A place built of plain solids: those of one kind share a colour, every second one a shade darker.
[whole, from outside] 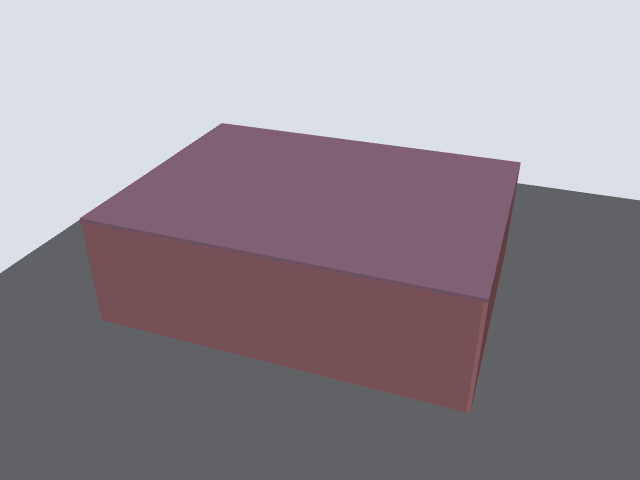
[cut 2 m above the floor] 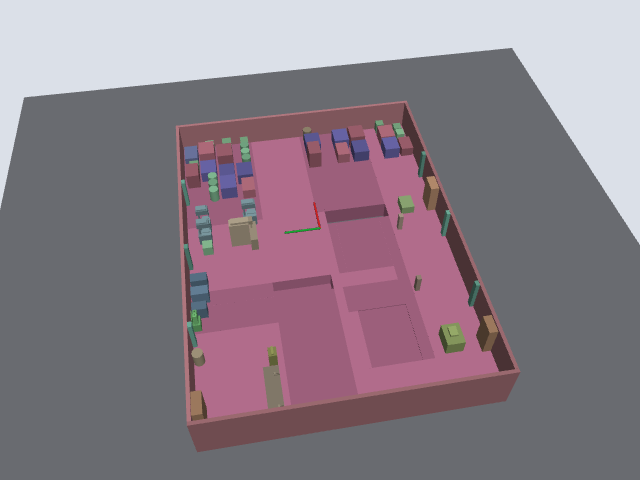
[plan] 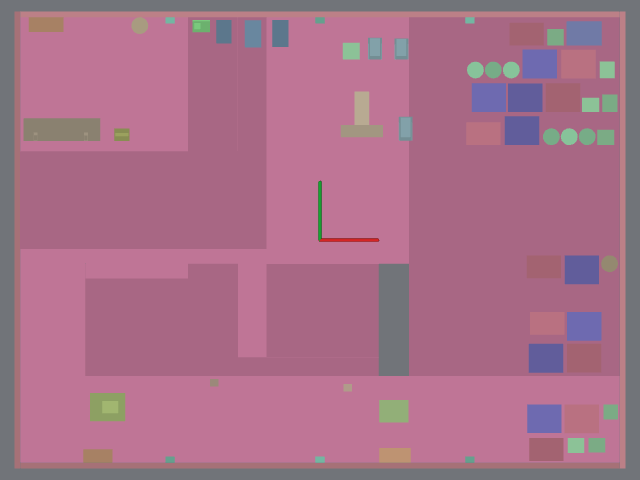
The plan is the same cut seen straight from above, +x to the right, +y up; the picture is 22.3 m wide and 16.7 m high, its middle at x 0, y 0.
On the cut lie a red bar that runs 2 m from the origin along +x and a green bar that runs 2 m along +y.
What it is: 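A machine and fitters' shop under lamps; one hall, a truck gangway, bays of machines, benches and stores, erecting floors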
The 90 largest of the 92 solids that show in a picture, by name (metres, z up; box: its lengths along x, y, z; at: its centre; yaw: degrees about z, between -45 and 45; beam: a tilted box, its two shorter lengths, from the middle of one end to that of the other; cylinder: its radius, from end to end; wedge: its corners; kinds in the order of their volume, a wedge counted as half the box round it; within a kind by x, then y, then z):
{
 "floor_1": {"box": [2.27, 15.51, 1.18], "at": [-9.3, 0.0, 0.54]},
 "floor_2": {"box": [7.58, 3.4, 1.18], "at": [-6.64, 1.39, 0.54]},
 "floor_3": {"box": [3.59, 2.76, 1.13], "at": [-6.38, -2.71, 0.52]},
 "floor_4": {"box": [3.57, 9.09, 1.18], "at": [-6.38, 3.21, 0.54]},
 "floor_5": {"box": [12.48, 0.66, 1.18], "at": [-4.19, -4.4, 0.54]},
 "floor_6": {"box": [12.48, 0.51, 1.18], "at": [-4.19, -1.08, 0.54]},
 "floor_7": {"box": [1.73, 15.51, 1.18], "at": [-3.72, 0.0, 0.54]},
 "floor_8": {"box": [0.99, 7.44, 1.18], "at": [-2.36, -4.03, 0.54]},
 "floor_9": {"box": [1.01, 3.42, 0.31], "at": [-2.36, 1.39, 0.1]},
 "floor_10": {"box": [0.99, 4.66, 1.18], "at": [-2.36, 5.42, 0.54]},
 "floor_11": {"box": [6.64, 2.74, 1.18], "at": [-1.27, -2.71, 0.54]},
 "floor_12": {"box": [20.87, 3.02, 1.18], "at": [0.0, -6.24, 0.54]},
 "floor_13": {"box": [20.87, 0.52, 1.18], "at": [0.0, -0.57, 0.54]},
 "floor_14": {"box": [20.87, 4.66, 1.18], "at": [0.0, 5.42, 0.54]},
 "floor_15": {"box": [3.91, 15.51, 1.18], "at": [0.09, 0.0, 0.54]},
 "floor_16": {"box": [12.3, 3.4, 1.18], "at": [4.29, 1.39, 0.54]},
 "floor_17": {"box": [7.34, 3.9, 1.18], "at": [6.76, -2.78, 0.54]},
 "floor_18": {"box": [7.34, 15.51, 1.18], "at": [6.76, 0.0, 0.54]},
 "wall_1": {"box": [0.2, 15.91, 6.56], "at": [-10.53, 0.0, 3.23]},
 "wall_2": {"box": [20.87, 0.2, 6.56], "at": [0.0, -7.85, 3.23]},
 "wall_3": {"box": [20.87, 0.2, 6.56], "at": [0.0, 7.85, 3.23]},
 "wall_4": {"box": [0.2, 15.91, 6.56], "at": [10.53, 0.0, 3.23]},
 "roof_1": {"box": [21.27, 15.91, 0.2], "at": [0.0, 0.0, 6.61]},
 "pallet_1": {"box": [1.2, 0.8, 0.7], "at": [5.68, 3.7, 1.48]},
 "pallet_2": {"box": [1.2, 0.8, 1.07], "at": [7.19, 7.16, 1.66]},
 "pallet_3": {"box": [1.2, 0.8, 1.25], "at": [7.79, -0.93, 1.75]},
 "pallet_4": {"box": [1.2, 0.8, 0.64], "at": [7.88, -7.29, 1.45]},
 "pallet_5": {"box": [1.2, 0.8, 0.75], "at": [7.91, -2.9, 1.5]},
 "pallet_6": {"box": [1.2, 1.0, 1.35], "at": [8.45, 4.95, 1.8]},
 "pallet_7": {"box": [1.2, 1.0, 1.22], "at": [9.0, 6.12, 1.74]},
 "pallet_8": {"box": [1.2, 1.0, 0.81], "at": [9.11, -6.22, 1.53]},
 "pallet_9": {"box": [1.2, 1.0, 1.0], "at": [9.19, -4.11, 1.63]},
 "stillage_1": {"box": [1.2, 1.0, 0.92], "at": [5.88, 4.96, 1.59]},
 "stillage_2": {"box": [1.2, 1.01, 0.8], "at": [7.03, 3.81, 1.53]},
 "stillage_3": {"box": [1.2, 0.99, 0.74], "at": [7.14, 4.95, 1.5]},
 "stillage_4": {"box": [1.2, 1.01, 0.79], "at": [7.65, 6.13, 1.52]},
 "stillage_5": {"box": [1.2, 0.99, 0.83], "at": [7.8, -6.22, 1.54]},
 "stillage_6": {"box": [1.2, 1.01, 0.83], "at": [7.86, -4.12, 1.54]},
 "stillage_7": {"box": [1.2, 1.01, 0.84], "at": [9.11, -1.04, 1.55]},
 "stillage_8": {"box": [1.2, 1.01, 0.86], "at": [9.19, -3.01, 1.56]},
 "cabinet_1": {"box": [1.21, 0.52, 1.91], "at": [-9.53, 7.49, 2.08]},
 "cabinet_2": {"box": [1.02, 0.48, 1.89], "at": [-7.72, -7.52, 2.07]},
 "cabinet_3": {"box": [1.09, 0.52, 1.92], "at": [2.61, -7.49, 2.09]},
 "pier_1": {"box": [0.33, 0.22, 5.38], "at": [-5.22, -7.64, 3.82]},
 "pier_2": {"box": [0.33, 0.22, 5.38], "at": [-5.22, 7.64, 3.82]},
 "pier_3": {"box": [0.33, 0.22, 5.38], "at": [0.0, -7.64, 3.82]},
 "pier_4": {"box": [0.33, 0.22, 5.38], "at": [0.0, 7.64, 3.82]},
 "pier_5": {"box": [0.33, 0.22, 5.38], "at": [5.22, -7.64, 3.82]},
 "pier_6": {"box": [0.33, 0.22, 5.38], "at": [5.22, 7.64, 3.82]},
 "binsmall_1": {"box": [0.59, 0.58, 0.67], "at": [1.09, 6.57, 1.46]},
 "binsmall_2": {"box": [0.57, 0.58, 0.67], "at": [8.19, 7.05, 1.46]},
 "binsmall_3": {"box": [0.57, 0.53, 0.78], "at": [8.9, -7.15, 1.52]},
 "binsmall_4": {"box": [0.61, 0.5, 0.73], "at": [9.42, 4.7, 1.49]},
 "binsmall_5": {"box": [0.59, 0.51, 0.69], "at": [9.63, -7.14, 1.47]},
 "binsmall_6": {"box": [0.59, 0.53, 0.74], "at": [9.94, 3.57, 1.5]},
 "binsmall_7": {"box": [0.52, 0.59, 0.73], "at": [10.0, 5.92, 1.49]},
 "binsmall_8": {"box": [0.54, 0.61, 0.71], "at": [10.09, 4.76, 1.48]},
 "binsmall_9": {"box": [0.5, 0.52, 0.74], "at": [10.12, -5.98, 1.5]},
 "bench_1": {"box": [2.67, 0.8, 0.87], "at": [-8.98, 3.84, 1.56]},
 "mill_1": {"box": [1.47, 0.43, 0.94], "at": [1.46, 3.79, 1.6]},
 "mill_2": {"box": [0.4, 0.24, 0.3], "at": [1.46, 3.88, 2.99]},
 "mill_3": {"box": [0.4, 1.06, 0.18], "at": [1.46, 4.53, 3.05]},
 "mill_4": {"box": [0.52, 1.16, 1.83], "at": [1.46, 4.58, 2.04]},
 "drums_1": {"cylinder": 0.29, "from": [5.41, 5.91, 1.13], "to": [5.41, 5.91, 2.01]},
 "drums_2": {"cylinder": 0.29, "from": [6.03, 5.91, 1.13], "to": [6.03, 5.91, 2.01]},
 "drums_3": {"cylinder": 0.29, "from": [6.65, 5.91, 1.13], "to": [6.65, 5.91, 2.01]},
 "drums_4": {"cylinder": 0.29, "from": [8.05, 3.59, 1.13], "to": [8.05, 3.59, 2.01]},
 "drums_5": {"cylinder": 0.29, "from": [8.67, 3.59, 1.13], "to": [8.67, 3.59, 2.01]},
 "drums_6": {"cylinder": 0.29, "from": [9.3, 3.59, 1.13], "to": [9.3, 3.59, 2.01]},
 "welder_1": {"box": [0.53, 0.82, 0.88], "at": [-3.35, 7.24, 1.57]},
 "welder_2": {"box": [0.58, 0.96, 0.9], "at": [-2.33, 7.17, 1.58]},
 "welder_3": {"box": [0.56, 0.94, 0.85], "at": [-1.38, 7.18, 1.55]},
 "enginestand_1": {"box": [1.23, 0.98, 0.87], "at": [-7.39, -5.81, 1.56]},
 "enginestand_2": {"box": [0.55, 0.43, 0.15], "at": [-7.3, -5.81, 2.08]},
 "swarfbin_1": {"box": [1.24, 0.85, 0.8], "at": [9.19, 7.19, 1.53]},
 "drill_1": {"box": [0.49, 0.76, 0.74], "at": [1.92, 6.66, 1.5]},
 "drill_2": {"box": [0.45, 0.74, 0.34], "at": [1.92, 6.67, 2.71]},
 "drill_3": {"box": [0.35, 0.62, 0.1], "at": [1.92, 6.71, 2.93]},
 "drill_4": {"box": [0.44, 0.71, 0.34], "at": [2.83, 6.65, 2.87]},
 "drill_5": {"box": [0.34, 0.59, 0.1], "at": [2.83, 6.69, 3.09]},
 "drill_6": {"box": [0.44, 0.81, 0.34], "at": [2.98, 3.88, 2.79]},
 "drill_7": {"box": [0.34, 0.69, 0.1], "at": [2.98, 3.92, 3.01]},
 "drum_1": {"cylinder": 0.29, "from": [-6.27, 7.46, 1.13], "to": [-6.27, 7.46, 2.01]},
 "drum_2": {"cylinder": 0.29, "from": [10.08, -0.83, 1.13], "to": [10.08, -0.83, 2.01]},
 "platestack_1": {"box": [1.01, 0.79, 0.54], "at": [2.57, -5.96, 1.4]},
 "pedgrinder_1": {"box": [0.53, 0.44, 0.98], "at": [-6.89, 3.66, 1.62]},
 "gastrolley_1": {"box": [0.22, 0.22, 0.75], "at": [-4.27, 7.44, 2.12]},
 "gastrolley_2": {"box": [0.61, 0.42, 0.62], "at": [-4.13, 7.44, 1.44]},
 "pendant_1": {"box": [0.3, 0.26, 1.1], "at": [-3.68, -4.97, 1.68]},
 "pendant_2": {"box": [0.3, 0.26, 1.16], "at": [0.97, -5.14, 1.71]}
}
